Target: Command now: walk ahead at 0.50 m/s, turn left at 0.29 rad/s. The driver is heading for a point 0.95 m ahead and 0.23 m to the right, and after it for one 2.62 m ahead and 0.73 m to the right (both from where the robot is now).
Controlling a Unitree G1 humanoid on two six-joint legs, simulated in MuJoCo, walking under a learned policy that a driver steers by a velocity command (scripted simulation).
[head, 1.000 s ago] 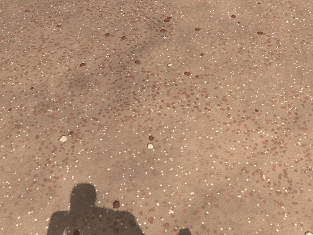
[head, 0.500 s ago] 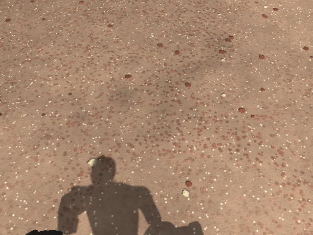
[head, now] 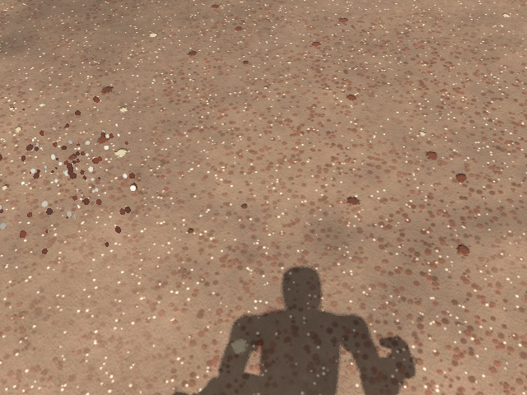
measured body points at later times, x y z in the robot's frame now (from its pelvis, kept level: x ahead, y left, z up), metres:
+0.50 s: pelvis +0.27 +0.05 +0.00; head +0.29 +0.06 +0.45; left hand +0.44 +0.31 -0.11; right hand +0.29 -0.23 -0.12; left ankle +0.23 +0.15 -0.75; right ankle +0.37 -0.13 -0.68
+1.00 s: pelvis +0.53 -0.06 +0.00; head +0.56 -0.09 +0.45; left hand +0.70 +0.18 -0.10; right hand +0.61 -0.38 -0.09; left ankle +0.73 +0.08 -0.68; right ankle +0.49 -0.12 -0.75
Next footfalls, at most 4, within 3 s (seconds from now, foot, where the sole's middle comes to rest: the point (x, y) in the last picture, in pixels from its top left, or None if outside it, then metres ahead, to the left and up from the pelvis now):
0.20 left None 0.27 0.15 -0.78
0.72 right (352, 380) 0.53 -0.13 -0.78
1.20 left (320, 264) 0.87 -0.05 -0.78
1.62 right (427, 261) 0.89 -0.36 -0.78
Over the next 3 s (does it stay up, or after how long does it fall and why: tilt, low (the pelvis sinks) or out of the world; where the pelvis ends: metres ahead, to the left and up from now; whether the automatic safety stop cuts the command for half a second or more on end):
stays up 0.91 -0.20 0.00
